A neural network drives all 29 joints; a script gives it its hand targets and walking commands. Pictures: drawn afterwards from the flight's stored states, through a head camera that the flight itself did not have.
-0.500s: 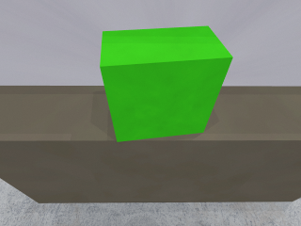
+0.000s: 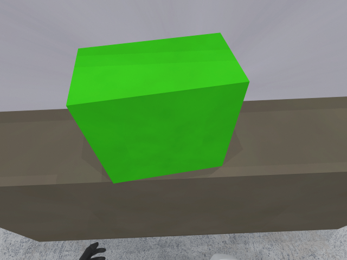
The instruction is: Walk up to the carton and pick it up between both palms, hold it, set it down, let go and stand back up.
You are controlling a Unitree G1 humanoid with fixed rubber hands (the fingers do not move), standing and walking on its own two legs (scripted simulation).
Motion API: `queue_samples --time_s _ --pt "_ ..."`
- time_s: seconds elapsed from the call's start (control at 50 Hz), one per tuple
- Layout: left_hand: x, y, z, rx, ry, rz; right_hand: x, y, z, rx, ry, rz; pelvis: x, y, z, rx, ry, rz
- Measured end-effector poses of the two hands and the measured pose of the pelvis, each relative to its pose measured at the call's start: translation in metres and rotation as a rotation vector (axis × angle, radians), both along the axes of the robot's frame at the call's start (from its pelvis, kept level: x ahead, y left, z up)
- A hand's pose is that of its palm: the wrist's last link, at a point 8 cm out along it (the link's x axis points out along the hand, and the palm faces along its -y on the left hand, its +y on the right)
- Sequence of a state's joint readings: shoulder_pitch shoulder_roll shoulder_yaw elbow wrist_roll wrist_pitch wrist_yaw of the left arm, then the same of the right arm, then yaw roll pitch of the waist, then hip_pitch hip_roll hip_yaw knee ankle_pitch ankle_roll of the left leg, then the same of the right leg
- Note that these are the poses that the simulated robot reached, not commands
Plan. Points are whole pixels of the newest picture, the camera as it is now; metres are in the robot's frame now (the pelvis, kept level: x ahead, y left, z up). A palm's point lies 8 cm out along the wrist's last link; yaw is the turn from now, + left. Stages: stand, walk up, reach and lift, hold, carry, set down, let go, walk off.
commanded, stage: stand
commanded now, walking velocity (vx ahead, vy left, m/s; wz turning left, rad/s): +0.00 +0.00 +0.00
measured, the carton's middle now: (161, 116) +0.41 +0.04 +0.10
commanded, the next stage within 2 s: none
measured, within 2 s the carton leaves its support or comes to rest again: neither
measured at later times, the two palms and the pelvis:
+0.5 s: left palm out of the picture +0.06 +0.24 -0.11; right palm out of the picture +0.06 -0.25 -0.12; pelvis +0.02 -0.01 +0.01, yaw +0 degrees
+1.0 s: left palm out of the picture +0.03 +0.23 -0.12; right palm out of the picture +0.02 -0.24 -0.13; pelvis +0.01 -0.01 +0.02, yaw +0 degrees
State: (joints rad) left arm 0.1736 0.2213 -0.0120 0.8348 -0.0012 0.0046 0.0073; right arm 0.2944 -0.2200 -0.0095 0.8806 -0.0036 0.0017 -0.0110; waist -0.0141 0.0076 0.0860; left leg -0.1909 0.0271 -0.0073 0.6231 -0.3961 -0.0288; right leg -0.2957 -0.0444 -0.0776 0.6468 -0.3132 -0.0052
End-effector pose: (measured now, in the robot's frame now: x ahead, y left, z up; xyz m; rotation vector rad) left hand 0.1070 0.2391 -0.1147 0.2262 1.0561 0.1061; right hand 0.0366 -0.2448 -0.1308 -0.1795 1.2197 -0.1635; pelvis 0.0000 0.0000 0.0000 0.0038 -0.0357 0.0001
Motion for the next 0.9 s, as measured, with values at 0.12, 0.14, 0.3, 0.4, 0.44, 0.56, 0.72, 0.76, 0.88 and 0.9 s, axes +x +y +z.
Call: queue_samples --time_s 0.12,0.14,0.3,0.4,0.44,0.56,0.72,0.76,0.88,0.9 --pt "0.004 -0.001 0.004 -0.001 0.004 0.008 0.023 -0.002 0.008 -0.003 -0.036 0.02 0.008 -0.003 0.005 -0.003 0.003 0.005" --pt "0.002 0.0 0.004 0.0 0.01 0.012 0.025 -0.002 0.009 -0.003 -0.039 0.022 0.008 -0.003 0.006 -0.003 0.002 0.005" --pt "-0.02 0.004 0.002 0.006 0.075 0.046 0.034 -0.002 0.011 -0.001 -0.036 0.035 0.014 -0.005 0.009 -0.008 -0.001 0.008" --pt "-0.036 0.005 0.001 0.008 0.113 0.065 0.032 -0.002 0.011 0.0 -0.019 0.035 0.015 -0.005 0.011 -0.01 -0.003 0.008" --pt "-0.041 0.005 0.001 0.008 0.125 0.071 0.03 -0.002 0.011 0.0 -0.012 0.034 0.015 -0.005 0.011 -0.01 -0.004 0.008" --pt "-0.053 0.003 -0.001 0.005 0.151 0.083 0.022 -0.001 0.01 0.001 0.012 0.026 0.015 -0.005 0.013 -0.011 -0.007 0.008" --pt "-0.062 -0.001 -0.002 -0.004 0.169 0.09 0.008 0.001 0.009 0.006 0.043 0.012 0.013 -0.005 0.014 -0.011 -0.011 0.006" --pt "-0.064 -0.002 -0.003 -0.006 0.173 0.091 0.004 0.002 0.008 0.007 0.051 0.008 0.013 -0.005 0.014 -0.011 -0.012 0.006" --pt "-0.07 -0.005 -0.004 -0.012 0.186 0.095 -0.009 0.004 0.007 0.014 0.076 -0.003 0.01 -0.005 0.015 -0.011 -0.013 0.004" --pt "-0.072 -0.006 -0.004 -0.012 0.189 0.096 -0.011 0.005 0.007 0.016 0.08 -0.005 0.01 -0.005 0.015 -0.011 -0.014 0.004"
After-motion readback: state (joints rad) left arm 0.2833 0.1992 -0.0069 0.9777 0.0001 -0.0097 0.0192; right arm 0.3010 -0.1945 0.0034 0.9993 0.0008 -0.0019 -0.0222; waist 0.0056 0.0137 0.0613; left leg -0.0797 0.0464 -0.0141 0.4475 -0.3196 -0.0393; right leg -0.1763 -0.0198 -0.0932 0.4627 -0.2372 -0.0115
